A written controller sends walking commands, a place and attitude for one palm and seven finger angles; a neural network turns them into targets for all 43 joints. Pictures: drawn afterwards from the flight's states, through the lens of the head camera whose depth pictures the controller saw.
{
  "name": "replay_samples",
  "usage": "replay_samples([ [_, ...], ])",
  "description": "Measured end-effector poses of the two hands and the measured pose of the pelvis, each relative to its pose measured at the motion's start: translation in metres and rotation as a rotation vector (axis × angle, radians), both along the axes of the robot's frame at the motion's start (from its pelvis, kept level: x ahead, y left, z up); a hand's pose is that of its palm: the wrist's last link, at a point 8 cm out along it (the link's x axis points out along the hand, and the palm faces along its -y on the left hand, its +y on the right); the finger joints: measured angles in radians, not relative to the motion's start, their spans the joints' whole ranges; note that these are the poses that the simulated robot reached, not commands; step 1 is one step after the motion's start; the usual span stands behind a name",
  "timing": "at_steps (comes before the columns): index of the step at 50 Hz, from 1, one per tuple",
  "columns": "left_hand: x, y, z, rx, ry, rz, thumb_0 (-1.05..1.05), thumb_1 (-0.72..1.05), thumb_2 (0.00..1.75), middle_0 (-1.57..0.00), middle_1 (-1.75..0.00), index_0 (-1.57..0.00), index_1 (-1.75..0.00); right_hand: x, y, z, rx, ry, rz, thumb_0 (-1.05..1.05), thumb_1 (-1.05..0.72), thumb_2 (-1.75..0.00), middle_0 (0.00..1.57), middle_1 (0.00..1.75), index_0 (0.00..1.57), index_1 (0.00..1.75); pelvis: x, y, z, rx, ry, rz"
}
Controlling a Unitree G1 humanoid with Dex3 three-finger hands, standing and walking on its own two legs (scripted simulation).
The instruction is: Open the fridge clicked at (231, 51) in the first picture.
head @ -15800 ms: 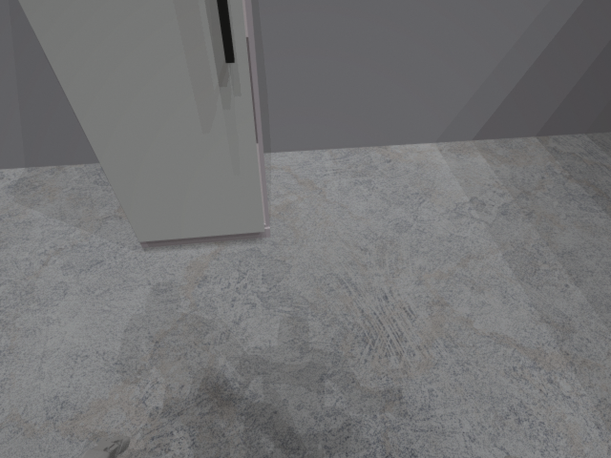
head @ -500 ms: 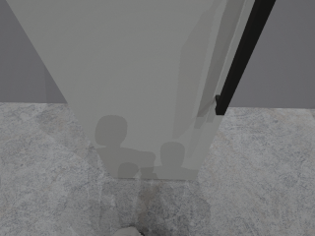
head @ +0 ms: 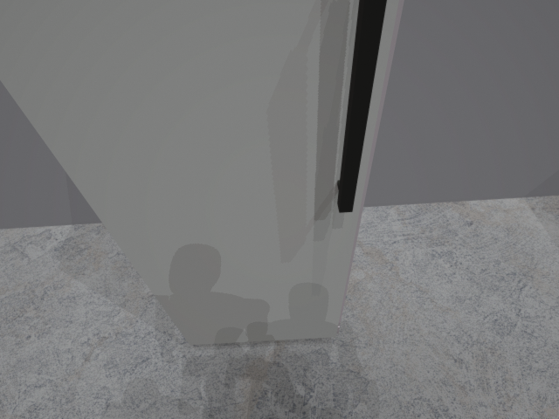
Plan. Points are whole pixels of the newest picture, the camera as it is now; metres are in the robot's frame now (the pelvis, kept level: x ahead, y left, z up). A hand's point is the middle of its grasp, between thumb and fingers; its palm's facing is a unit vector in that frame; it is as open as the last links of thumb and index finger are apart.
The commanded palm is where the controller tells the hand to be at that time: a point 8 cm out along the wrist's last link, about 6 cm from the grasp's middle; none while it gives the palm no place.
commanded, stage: come to a stop and stand still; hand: right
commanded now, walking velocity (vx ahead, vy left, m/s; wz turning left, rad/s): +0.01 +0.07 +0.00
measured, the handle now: (356, 89) +0.46 -0.09 +0.25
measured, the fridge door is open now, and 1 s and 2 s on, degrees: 0 0 0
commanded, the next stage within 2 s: look again from close up in 1.36 s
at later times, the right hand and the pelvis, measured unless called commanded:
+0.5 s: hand out of the picture -0.03 -0.12 -0.18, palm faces +0.01 +0.98 -0.20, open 7.3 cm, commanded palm none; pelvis -0.04 +0.04 -0.01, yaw +0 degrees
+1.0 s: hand out of the picture -0.07 -0.15 -0.18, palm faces +0.04 +0.99 -0.14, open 7.4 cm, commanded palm none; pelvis -0.05 +0.01 +0.00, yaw +0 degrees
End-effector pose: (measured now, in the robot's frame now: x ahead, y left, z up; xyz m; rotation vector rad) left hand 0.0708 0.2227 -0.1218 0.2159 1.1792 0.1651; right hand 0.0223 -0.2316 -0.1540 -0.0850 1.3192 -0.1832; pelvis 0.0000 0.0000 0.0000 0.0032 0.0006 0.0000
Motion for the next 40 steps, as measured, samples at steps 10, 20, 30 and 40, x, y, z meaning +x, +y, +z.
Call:
replay_samples([
  [10,-0.051,0.025,-0.021,-0.043,0.112,0.064,0.00,0.93,0.90,-0.20,-0.30,-0.20,-0.30,-0.042,0.028,0.006,-0.022,0.115,0.042,0.01,-0.92,-0.90,0.20,0.30,0.19,0.29,-0.014,0.019,-0.003,-0.014,0.008,0.014],
  [20,-0.102,0.046,-0.031,-0.072,0.135,0.093,0.01,0.92,0.90,-0.20,-0.30,-0.20,-0.30,-0.053,0.057,0.008,-0.039,0.020,0.078,0.01,-0.92,-0.90,0.20,0.30,0.20,0.30,-0.032,0.039,-0.006,0.001,-0.049,0.004],
  [30,-0.132,0.037,-0.029,-0.092,0.168,0.081,0.01,0.91,0.90,-0.20,-0.30,-0.20,-0.30,-0.067,0.058,0.004,-0.018,-0.009,0.067,0.01,-0.92,-0.90,0.21,0.30,0.20,0.30,-0.046,0.043,-0.006,0.005,-0.051,-0.004],
  [40,-0.147,0.019,-0.022,-0.080,0.217,0.081,0.01,0.91,0.90,-0.20,-0.30,-0.20,-0.30,-0.088,0.050,0.000,0.013,0.047,0.047,0.01,-0.91,-0.90,0.20,0.30,0.20,0.29,-0.048,0.030,-0.004,0.009,-0.037,-0.004],
])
